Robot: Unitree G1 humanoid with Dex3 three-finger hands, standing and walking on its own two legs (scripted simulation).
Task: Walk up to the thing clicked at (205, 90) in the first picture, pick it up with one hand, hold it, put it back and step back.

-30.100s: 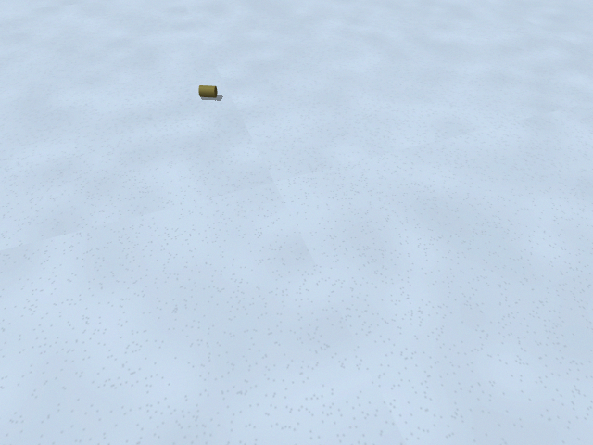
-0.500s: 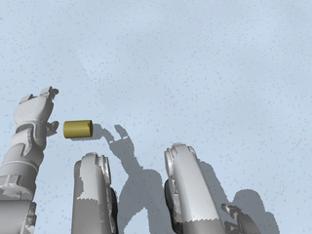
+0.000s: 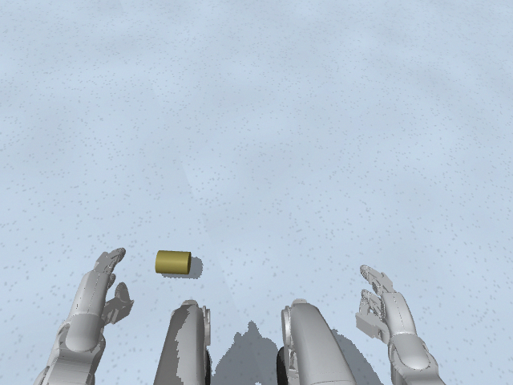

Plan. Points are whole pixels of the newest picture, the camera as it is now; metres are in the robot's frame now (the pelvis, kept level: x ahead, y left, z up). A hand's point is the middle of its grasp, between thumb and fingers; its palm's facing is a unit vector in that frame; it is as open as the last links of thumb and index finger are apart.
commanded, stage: home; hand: left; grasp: from above
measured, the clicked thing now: (173, 262) +0.46 +0.21 -0.56
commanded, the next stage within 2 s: none
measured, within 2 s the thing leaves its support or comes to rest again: neither
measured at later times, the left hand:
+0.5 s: hand (84, 310) +0.22 +0.19 +0.08, palm faces +0.10 -0.97 -0.21, open 7.4 cm
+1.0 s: hand (87, 321) +0.21 +0.19 +0.07, palm faces +0.09 -0.97 -0.21, open 7.4 cm
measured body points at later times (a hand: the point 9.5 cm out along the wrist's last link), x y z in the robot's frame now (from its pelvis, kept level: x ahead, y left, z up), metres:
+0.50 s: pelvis +0.06 +0.01 +0.12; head +0.08 +0.01 +0.57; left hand +0.21 +0.24 +0.10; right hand +0.23 -0.24 +0.06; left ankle +0.07 +0.13 -0.56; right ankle +0.06 -0.14 -0.56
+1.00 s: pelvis +0.05 +0.00 +0.12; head +0.07 +0.01 +0.57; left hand +0.20 +0.24 +0.09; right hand +0.22 -0.23 +0.05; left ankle +0.07 +0.13 -0.56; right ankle +0.06 -0.14 -0.56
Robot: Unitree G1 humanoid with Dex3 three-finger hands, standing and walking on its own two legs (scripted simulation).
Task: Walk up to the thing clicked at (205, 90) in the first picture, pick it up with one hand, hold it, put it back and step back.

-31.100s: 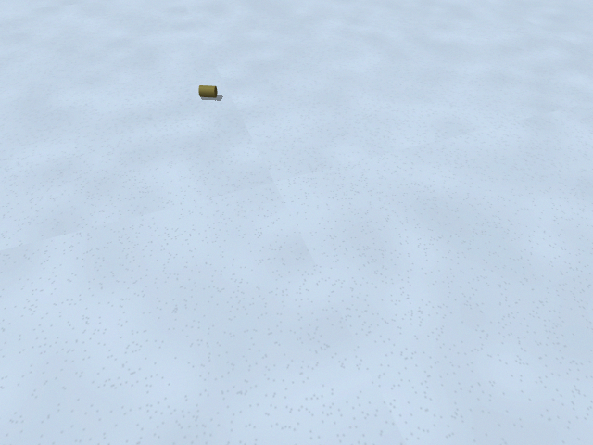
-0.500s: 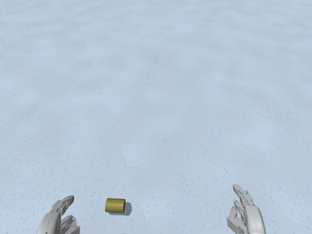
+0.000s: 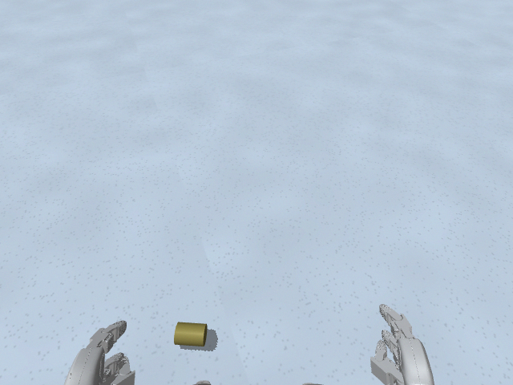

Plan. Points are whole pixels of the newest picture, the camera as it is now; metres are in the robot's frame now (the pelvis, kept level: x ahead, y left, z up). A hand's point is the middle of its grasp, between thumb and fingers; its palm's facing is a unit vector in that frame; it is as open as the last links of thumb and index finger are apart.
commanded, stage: home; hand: left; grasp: from above
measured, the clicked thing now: (191, 334) +0.41 +0.19 -0.68
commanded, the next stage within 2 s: stand in 1.42 s
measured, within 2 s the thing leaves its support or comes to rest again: neither
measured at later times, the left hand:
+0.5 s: hand (134, 381) +0.16 +0.17 -0.05, palm faces +0.04 -0.98 -0.20, open 7.4 cm
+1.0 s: hand (130, 377) +0.17 +0.18 -0.05, palm faces +0.04 -0.98 -0.21, open 7.4 cm
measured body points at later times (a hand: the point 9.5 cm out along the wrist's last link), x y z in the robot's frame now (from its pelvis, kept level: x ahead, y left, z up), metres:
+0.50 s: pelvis +0.00 +0.00 +0.00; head +0.01 +0.00 +0.45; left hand +0.16 +0.23 -0.03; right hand +0.16 -0.25 -0.06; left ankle +0.02 +0.12 -0.68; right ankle +0.00 -0.14 -0.68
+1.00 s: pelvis +0.00 +0.00 +0.00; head +0.02 +0.01 +0.45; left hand +0.16 +0.23 -0.03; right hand +0.16 -0.24 -0.06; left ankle +0.02 +0.12 -0.68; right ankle +0.00 -0.14 -0.68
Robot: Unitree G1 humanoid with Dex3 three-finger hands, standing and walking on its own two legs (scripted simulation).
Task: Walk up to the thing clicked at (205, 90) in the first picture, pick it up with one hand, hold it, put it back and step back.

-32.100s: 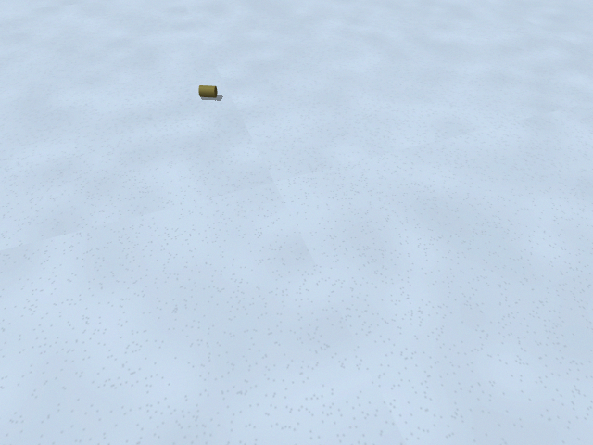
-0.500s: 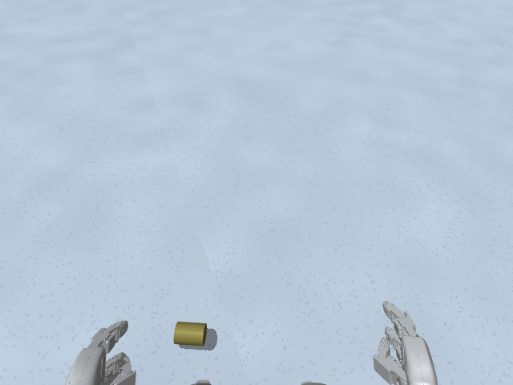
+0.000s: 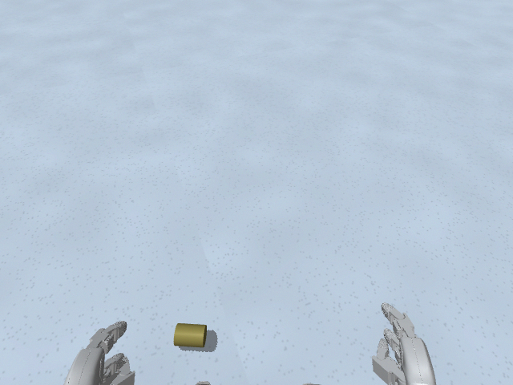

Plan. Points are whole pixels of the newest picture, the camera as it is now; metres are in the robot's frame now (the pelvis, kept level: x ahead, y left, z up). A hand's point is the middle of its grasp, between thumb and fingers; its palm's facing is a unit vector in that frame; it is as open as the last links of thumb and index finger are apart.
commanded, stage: home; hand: left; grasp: from above
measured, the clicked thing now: (190, 335) +0.41 +0.19 -0.68
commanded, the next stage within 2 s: stand in 0.42 s
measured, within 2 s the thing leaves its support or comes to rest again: neither
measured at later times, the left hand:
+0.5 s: hand (130, 382) +0.16 +0.18 -0.05, palm faces +0.04 -0.98 -0.21, open 7.4 cm
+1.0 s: hand out of the picture +0.04 +0.25 -0.11, palm faces +0.04 -0.95 -0.32, open 7.4 cm
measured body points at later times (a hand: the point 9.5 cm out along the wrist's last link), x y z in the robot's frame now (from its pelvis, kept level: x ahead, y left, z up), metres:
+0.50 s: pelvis +0.00 +0.00 +0.00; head +0.01 +0.00 +0.45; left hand +0.16 +0.23 -0.03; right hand +0.16 -0.25 -0.06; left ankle +0.02 +0.12 -0.68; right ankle +0.00 -0.14 -0.68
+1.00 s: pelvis -0.01 +0.01 +0.05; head +0.00 +0.02 +0.50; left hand +0.04 +0.30 -0.09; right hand +0.07 -0.26 -0.08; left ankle +0.02 +0.12 -0.68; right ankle +0.00 -0.14 -0.68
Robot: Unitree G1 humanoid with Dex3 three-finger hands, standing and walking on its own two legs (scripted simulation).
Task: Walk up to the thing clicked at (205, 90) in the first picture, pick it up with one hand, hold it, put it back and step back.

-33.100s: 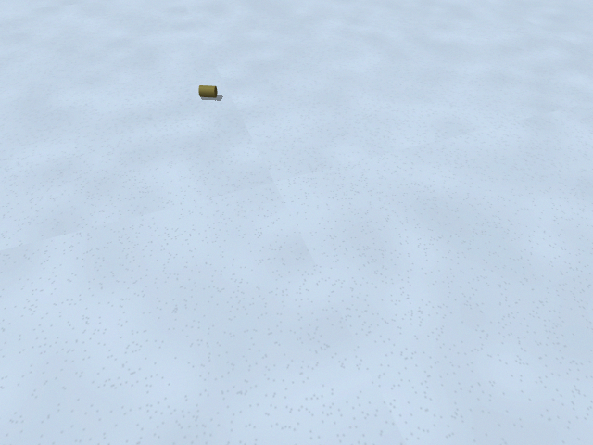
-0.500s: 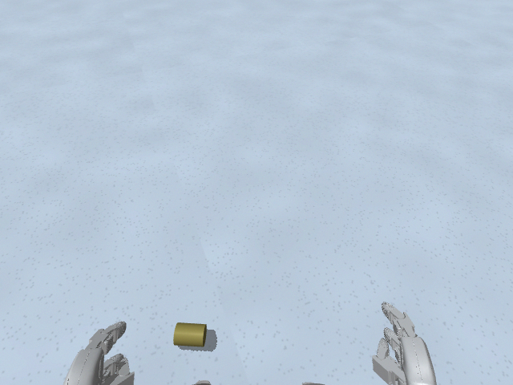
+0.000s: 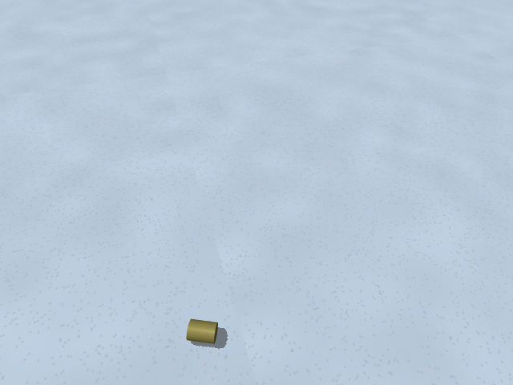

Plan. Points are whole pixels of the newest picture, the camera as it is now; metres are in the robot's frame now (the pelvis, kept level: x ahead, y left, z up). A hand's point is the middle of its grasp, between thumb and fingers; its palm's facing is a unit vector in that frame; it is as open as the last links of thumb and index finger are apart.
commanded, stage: stand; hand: left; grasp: from above
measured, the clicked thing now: (202, 331) +0.41 +0.18 -0.73
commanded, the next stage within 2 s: none
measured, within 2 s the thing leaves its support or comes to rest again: neither
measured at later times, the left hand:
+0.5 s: hand out of the picture +0.03 +0.23 -0.15, palm faces +0.03 -0.94 -0.34, open 7.4 cm
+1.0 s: hand out of the picture +0.05 +0.21 -0.15, palm faces +0.01 -0.95 -0.31, open 7.4 cm
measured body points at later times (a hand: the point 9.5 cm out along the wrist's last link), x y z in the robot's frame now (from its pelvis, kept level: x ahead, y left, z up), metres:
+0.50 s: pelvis -0.01 -0.01 +0.01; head -0.03 -0.02 +0.46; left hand +0.03 +0.28 -0.12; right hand +0.05 -0.29 -0.13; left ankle +0.02 +0.11 -0.73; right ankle +0.00 -0.16 -0.73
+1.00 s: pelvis +0.00 -0.02 +0.02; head -0.01 -0.03 +0.47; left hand +0.05 +0.26 -0.12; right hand +0.05 -0.30 -0.13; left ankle +0.02 +0.11 -0.73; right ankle +0.00 -0.16 -0.73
